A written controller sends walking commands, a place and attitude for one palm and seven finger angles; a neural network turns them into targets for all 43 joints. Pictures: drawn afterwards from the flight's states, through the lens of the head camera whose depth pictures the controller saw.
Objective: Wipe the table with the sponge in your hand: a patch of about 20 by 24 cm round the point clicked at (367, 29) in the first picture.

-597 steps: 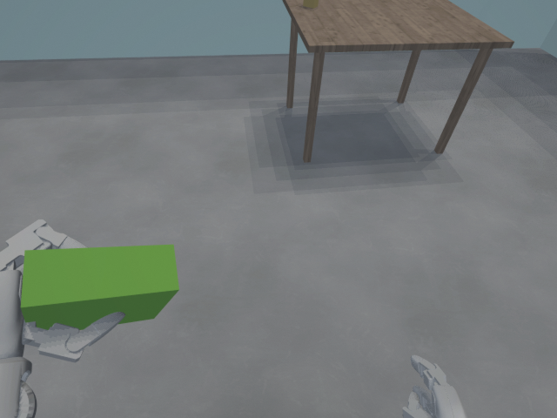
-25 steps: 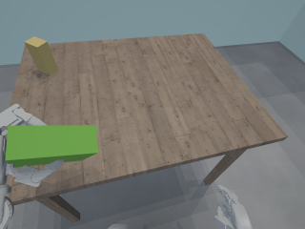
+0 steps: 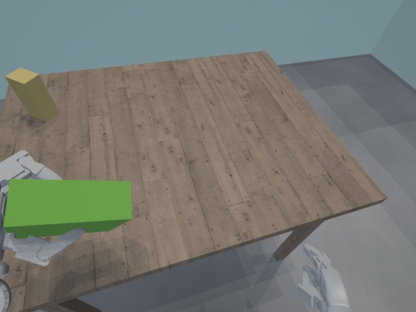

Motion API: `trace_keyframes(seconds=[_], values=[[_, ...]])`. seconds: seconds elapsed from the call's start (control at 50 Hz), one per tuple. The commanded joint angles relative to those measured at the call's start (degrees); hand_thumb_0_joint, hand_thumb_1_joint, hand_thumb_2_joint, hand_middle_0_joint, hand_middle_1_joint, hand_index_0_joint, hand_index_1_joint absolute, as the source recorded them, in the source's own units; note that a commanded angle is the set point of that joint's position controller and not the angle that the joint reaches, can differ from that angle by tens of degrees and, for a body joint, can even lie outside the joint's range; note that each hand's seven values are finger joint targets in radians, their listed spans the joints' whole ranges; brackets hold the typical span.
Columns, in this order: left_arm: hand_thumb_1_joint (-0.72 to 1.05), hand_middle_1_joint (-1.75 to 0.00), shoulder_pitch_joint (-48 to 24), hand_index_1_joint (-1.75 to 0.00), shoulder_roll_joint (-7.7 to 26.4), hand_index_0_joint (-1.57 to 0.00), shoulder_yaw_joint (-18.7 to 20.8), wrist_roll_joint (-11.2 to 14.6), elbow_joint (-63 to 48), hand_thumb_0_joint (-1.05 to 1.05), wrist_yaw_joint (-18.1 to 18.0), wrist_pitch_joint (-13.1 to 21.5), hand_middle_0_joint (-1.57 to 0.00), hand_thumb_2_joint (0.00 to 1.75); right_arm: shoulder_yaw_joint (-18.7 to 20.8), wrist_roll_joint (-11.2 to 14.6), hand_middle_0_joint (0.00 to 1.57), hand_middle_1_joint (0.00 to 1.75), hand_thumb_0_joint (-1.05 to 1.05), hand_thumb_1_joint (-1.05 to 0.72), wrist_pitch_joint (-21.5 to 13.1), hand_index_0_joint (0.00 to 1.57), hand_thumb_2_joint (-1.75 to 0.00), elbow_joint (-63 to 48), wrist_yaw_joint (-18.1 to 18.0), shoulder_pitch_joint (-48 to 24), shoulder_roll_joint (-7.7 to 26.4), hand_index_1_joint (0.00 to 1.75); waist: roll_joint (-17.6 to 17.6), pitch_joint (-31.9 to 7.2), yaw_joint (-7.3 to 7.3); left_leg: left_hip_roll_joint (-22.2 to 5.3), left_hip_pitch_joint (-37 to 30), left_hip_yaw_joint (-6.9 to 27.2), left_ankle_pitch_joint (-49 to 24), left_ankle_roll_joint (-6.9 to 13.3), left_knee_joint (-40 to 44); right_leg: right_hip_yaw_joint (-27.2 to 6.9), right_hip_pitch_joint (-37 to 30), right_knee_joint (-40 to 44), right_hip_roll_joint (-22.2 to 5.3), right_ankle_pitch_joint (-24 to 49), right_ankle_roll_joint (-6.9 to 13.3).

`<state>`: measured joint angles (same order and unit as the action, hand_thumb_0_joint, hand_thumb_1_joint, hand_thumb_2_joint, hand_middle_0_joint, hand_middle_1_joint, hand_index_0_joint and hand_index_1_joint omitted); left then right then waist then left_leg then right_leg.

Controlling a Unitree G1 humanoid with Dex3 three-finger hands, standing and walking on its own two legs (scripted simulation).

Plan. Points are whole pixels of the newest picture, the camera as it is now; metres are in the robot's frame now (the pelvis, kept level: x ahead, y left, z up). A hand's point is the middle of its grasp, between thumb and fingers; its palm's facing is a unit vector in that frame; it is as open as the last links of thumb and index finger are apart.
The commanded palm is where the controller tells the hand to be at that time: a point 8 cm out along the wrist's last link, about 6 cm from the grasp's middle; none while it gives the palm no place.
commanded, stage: come to a stop and stand still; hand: left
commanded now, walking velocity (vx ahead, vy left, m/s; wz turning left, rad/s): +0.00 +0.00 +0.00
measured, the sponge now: (88, 209) +0.23 +0.20 +0.13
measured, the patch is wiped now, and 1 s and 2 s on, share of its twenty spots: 0.00 0.00 0.00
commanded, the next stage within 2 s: look again from close up in 0.08 s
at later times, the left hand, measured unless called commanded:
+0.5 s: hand (42, 222) +0.20 +0.24 +0.15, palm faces +0.34 -0.85 -0.40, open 9.5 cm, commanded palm +0.14 +0.28 +0.17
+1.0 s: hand (79, 223) +0.20 +0.19 +0.15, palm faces +0.29 -0.87 -0.40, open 9.5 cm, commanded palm +0.14 +0.24 +0.17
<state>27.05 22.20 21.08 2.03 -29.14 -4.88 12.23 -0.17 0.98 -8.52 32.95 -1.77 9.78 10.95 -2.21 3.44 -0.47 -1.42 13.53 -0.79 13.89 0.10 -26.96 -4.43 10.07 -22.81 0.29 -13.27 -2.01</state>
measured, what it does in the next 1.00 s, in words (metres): stands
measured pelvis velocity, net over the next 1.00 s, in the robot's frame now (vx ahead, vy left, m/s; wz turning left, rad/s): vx -0.03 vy -0.04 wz -0.03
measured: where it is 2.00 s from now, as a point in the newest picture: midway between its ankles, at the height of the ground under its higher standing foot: outside the picture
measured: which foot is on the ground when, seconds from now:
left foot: down 0.00-1.00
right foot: down 0.00-1.00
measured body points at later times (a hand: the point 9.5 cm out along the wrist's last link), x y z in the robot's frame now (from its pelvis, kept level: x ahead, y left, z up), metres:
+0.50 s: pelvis -0.02 +0.00 +0.00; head +0.00 +0.01 +0.45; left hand +0.17 +0.28 +0.17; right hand +0.16 -0.23 -0.07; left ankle +0.00 +0.11 -0.74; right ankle -0.01 -0.15 -0.74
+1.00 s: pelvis -0.03 -0.04 -0.01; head +0.01 -0.02 +0.44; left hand +0.18 +0.24 +0.17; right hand +0.14 -0.26 -0.08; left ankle +0.00 +0.11 -0.74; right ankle -0.01 -0.15 -0.74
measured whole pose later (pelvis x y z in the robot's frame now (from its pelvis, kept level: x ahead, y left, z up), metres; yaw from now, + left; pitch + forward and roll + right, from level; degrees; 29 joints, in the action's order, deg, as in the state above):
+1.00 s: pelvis -0.03 -0.04 -0.01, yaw -2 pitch +0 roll -2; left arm 26.1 21.0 20.9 3.4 -30.1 -3.7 9.7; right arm 0.2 1.3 -6.4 31.4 -0.5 11.5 9.9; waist 0.0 3.4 -0.3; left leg -6.1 18.3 -0.5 15.0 -2.4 -32.7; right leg -4.4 15.6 -28.7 5.1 -13.5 1.1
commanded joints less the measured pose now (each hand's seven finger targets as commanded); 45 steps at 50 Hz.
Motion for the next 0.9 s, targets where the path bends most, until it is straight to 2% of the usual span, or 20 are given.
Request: trace_keyframes(seconds=[0.0,0.14,0.16,0.24,0.26,0.34,0.36,0.44,0.46,0.54,0.62,0.64,0.66,0.7,0.74,0.76,0.8,0.84,0.86,0.88], values=[[0.1,-1.6,-2.81,-1.6,7.99,-1.2,5.96,1.03,-10.98,0.0,-1.3,3.26,-1.2,1.3,2.74,0.16,0.2,0.3,0.0,-0.9,-2.29,0.2,-0.9,-8.49,-0.81,-2.65,7.25,0.3,4.49,-11.78,-0.17,-4.12,-6.41,2.3,-17.58,0.88,2.81,-0.21,-2.86,0.95,-3.39,22.61,2.84],[0.1,-1.6,-5.19,-1.6,9.26,-1.2,6.47,0.78,-11.53,0.0,-1.73,2.5,-1.2,1.3,2.53,0.21,0.2,0.3,0.0,-0.9,-1.9,0.2,-0.9,-8.55,-1.17,-3.79,7.18,0.3,4.73,-10.71,-0.17,-3.63,-5.97,2.03,-12.08,1.03,3.91,-0.98,-1.39,2.49,-3.33,18.45,2.87],[0.1,-1.6,-4.78,-1.6,7.32,-1.2,4.81,0.96,-10.84,0.0,-1.45,2.74,-1.2,1.3,2.39,-0.06,0.2,0.3,0.0,-0.9,-1.8,0.2,-0.9,-8.45,-1.1,-3.38,7.1,0.3,4.73,-10.56,-0.15,-3.58,-5.2,2.38,-11.57,1.16,4.39,-0.32,-1.76,2.41,-3.18,17.58,2.88],[0.1,-1.6,-5.18,-1.6,9.44,-1.2,6.48,0.77,-11.98,0.0,-1.81,2.43,-1.2,1.3,2.45,0.18,0.2,0.3,0.0,-0.9,-1.87,0.2,-0.9,-8.56,-1.2,-4.0,7.18,0.3,5.33,-10.34,-0.2,-3.58,-5.2,2.5,-10.49,1.07,4.81,-0.65,-1.38,2.81,-3.15,16.38,2.85],[0.1,-1.6,-4.36,-1.6,7.72,-1.2,5.15,1.02,-10.76,0.0,-1.57,2.61,-1.2,1.3,2.33,-0.06,0.2,0.3,0.0,-0.9,-1.75,0.2,-0.9,-8.48,-1.19,-3.59,7.11,0.3,4.64,-10.26,-0.27,-3.51,-4.64,2.55,-9.85,1.23,4.98,-0.2,-1.57,2.91,-2.96,15.66,2.8],[0.1,-1.6,-4.45,-1.6,9.36,-1.2,6.65,0.87,-11.25,0.0,-1.77,2.35,-1.2,1.3,2.46,0.25,0.2,0.3,0.0,-0.9,-1.97,0.2,-0.9,-8.59,-1.23,-4.0,7.13,0.3,4.74,-10.0,-0.23,-3.57,-4.83,2.64,-8.01,1.1,5.51,-0.63,-0.63,3.24,-2.91,13.88,2.75],[0.1,-1.6,-4.03,-1.6,7.32,-1.2,4.88,0.98,-10.18,0.0,-1.45,2.56,-1.2,1.3,2.31,-0.03,0.2,0.3,0.0,-0.9,-1.83,0.2,-0.9,-8.39,-1.22,-3.61,7.11,0.3,5.05,-9.76,-0.22,-3.56,-4.15,2.65,-6.9,1.29,5.88,-0.24,-0.69,3.36,-2.66,12.81,2.72],[0.1,-1.6,-4.93,-1.6,9.12,-1.2,6.33,0.59,-10.39,0.0,-1.76,2.29,-1.2,1.3,2.4,0.26,0.2,0.3,0.0,-0.9,-2.04,0.2,-0.9,-8.47,-1.27,-4.04,7.19,0.3,4.65,-8.75,-0.16,-3.4,-3.29,2.65,-3.39,1.1,6.37,-0.63,0.31,4.1,-2.63,10.09,2.69],[0.1,-1.6,-3.78,-1.6,7.16,-1.2,4.81,0.81,-8.59,0.0,-1.45,2.41,-1.2,1.3,2.27,-0.06,0.2,0.3,0.0,-0.9,-1.91,0.2,-0.9,-8.22,-1.25,-3.54,7.23,0.3,4.48,-8.41,-0.21,-3.39,-2.54,2.79,-2.16,1.39,6.64,-0.31,0.3,4.39,-2.41,9.08,2.68],[0.1,-1.6,-6.33,-1.6,9.16,-1.2,6.0,0.26,-11.24,0.0,-1.83,2.57,-1.2,1.3,2.51,0.31,0.2,0.3,0.0,-0.9,-2.27,0.2,-0.9,-8.28,-1.24,-3.98,7.31,0.3,4.93,-8.68,-0.07,-3.35,-3.05,3.09,-0.97,1.21,6.95,-0.83,0.84,4.41,-2.43,7.71,2.85],[0.1,-1.6,-6.95,-1.6,8.12,-1.2,5.76,0.76,-10.59,0.0,-1.37,2.98,-1.2,1.3,3.02,0.3,0.2,0.3,0.0,-0.9,-2.36,0.2,-0.9,-8.89,-1.0,-3.34,7.06,0.3,5.71,-9.18,-0.21,-5.95,-3.89,3.93,-0.96,1.39,7.63,-0.19,2.29,2.01,-0.95,7.77,2.45],[0.1,-1.6,-7.9,-1.6,9.24,-1.2,6.65,0.65,-11.33,0.0,-1.47,2.79,-1.2,1.3,2.93,0.49,0.2,0.3,0.0,-0.9,-2.39,0.2,-0.9,-8.84,-0.93,-4.1,6.93,0.3,6.7,-8.94,-0.18,-6.71,-4.46,3.72,-0.22,1.3,8.02,0.09,3.33,1.18,-0.56,7.17,2.3],[0.1,-1.6,-7.71,-1.6,6.87,-1.2,4.78,0.97,-10.43,0.0,-1.08,2.87,-1.2,1.3,2.91,0.26,0.2,0.3,0.0,-0.9,-2.17,0.2,-0.9,-8.8,-0.79,-3.65,6.98,0.3,7.23,-8.5,-0.16,-7.46,-3.14,4.0,1.36,1.59,8.42,0.97,3.41,0.17,0.06,6.28,2.08],[0.1,-1.6,-8.5,-1.6,6.63,-1.2,4.74,0.97,-10.05,0.0,-0.76,2.66,-1.2,1.3,3.36,0.57,0.2,0.3,0.0,-0.9,-2.1,0.2,-0.9,-9.45,-0.33,-3.48,6.97,0.3,9.01,-8.2,-0.33,-9.45,-2.02,4.39,2.92,1.94,8.35,1.16,4.03,-2.77,0.44,5.51,2.06],[0.1,-1.6,-9.97,-1.6,8.11,-1.2,5.77,0.72,-12.3,0.0,-0.77,2.54,-1.2,1.3,3.38,0.8,0.2,0.3,0.0,-0.9,-2.04,0.2,-0.9,-9.78,0.02,-3.89,6.84,0.3,11.34,-8.28,-0.34,-10.79,-1.35,4.98,3.76,2.25,8.65,2.32,4.33,-5.69,0.83,4.37,2.04],[0.1,-1.6,-9.27,-1.6,6.37,-1.2,4.37,1.02,-11.97,0.0,-0.53,2.58,-1.2,1.3,3.12,0.53,0.2,0.3,0.0,-0.9,-1.91,0.2,-0.9,-9.88,0.23,-3.73,6.88,0.3,12.6,-8.25,-0.35,-11.12,0.44,4.91,5.76,2.67,8.79,3.45,3.66,-6.4,1.0,3.34,1.85],[0.1,-1.6,-7.88,-1.6,7.03,-1.2,5.13,1.1,-12.31,0.0,-0.42,2.33,-1.2,1.3,3.47,0.73,0.2,0.3,0.0,-0.9,-1.88,0.2,-0.9,-10.33,0.64,-3.03,6.66,0.3,11.19,-8.8,-0.47,-10.76,0.69,4.58,5.43,2.74,6.31,3.24,3.07,-5.14,0.68,3.5,2.08],[0.1,-1.6,-6.22,-1.6,9.32,-1.2,7.26,1.23,-13.85,0.0,-0.59,1.81,-1.2,1.3,3.65,1.02,0.2,0.3,0.0,-0.9,-1.62,0.2,-0.9,-10.6,0.82,-2.71,6.54,0.3,8.19,-9.01,-0.13,-8.65,-1.72,2.85,3.07,1.78,2.6,1.25,5.08,-2.11,0.5,5.4,2.7],[0.1,-1.6,-6.1,-1.6,7.47,-1.2,5.59,1.61,-13.45,0.0,-0.31,1.88,-1.2,1.3,3.39,0.6,0.2,0.3,0.0,-0.9,-1.31,0.2,-0.9,-10.34,0.93,-2.55,6.69,0.3,6.52,-8.42,0.09,-7.44,-0.74,2.56,5.21,1.47,1.64,0.21,5.9,-0.93,0.63,4.62,3.07],[0.1,-1.6,-5.66,-1.6,8.82,-1.2,7.07,1.8,-13.59,0.0,-0.26,1.75,-1.2,1.3,3.97,0.64,0.2,0.3,0.0,-0.9,-1.31,0.2,-0.9,-10.7,0.77,-2.62,6.69,0.3,6.14,-8.11,0.04,-6.84,-1.53,1.96,5.17,1.21,-0.03,-1.97,7.31,0.18,-0.12,4.71,3.53]])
